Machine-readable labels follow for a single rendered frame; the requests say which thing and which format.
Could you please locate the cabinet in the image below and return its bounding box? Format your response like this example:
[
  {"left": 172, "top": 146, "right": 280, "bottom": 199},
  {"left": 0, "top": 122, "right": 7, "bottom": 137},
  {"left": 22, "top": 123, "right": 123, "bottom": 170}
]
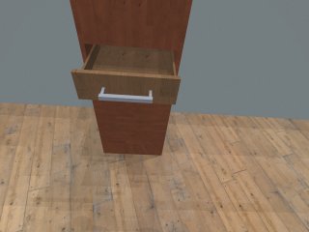
[{"left": 70, "top": 0, "right": 193, "bottom": 156}]

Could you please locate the handle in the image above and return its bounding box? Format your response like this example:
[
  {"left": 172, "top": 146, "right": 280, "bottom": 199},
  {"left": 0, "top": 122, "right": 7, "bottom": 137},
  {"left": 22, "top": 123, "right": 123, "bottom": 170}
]
[{"left": 98, "top": 87, "right": 153, "bottom": 103}]

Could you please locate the drawer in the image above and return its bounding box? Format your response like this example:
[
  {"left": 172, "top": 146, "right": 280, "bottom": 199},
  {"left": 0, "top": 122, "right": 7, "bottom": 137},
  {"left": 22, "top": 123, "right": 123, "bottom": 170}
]
[{"left": 70, "top": 44, "right": 182, "bottom": 105}]

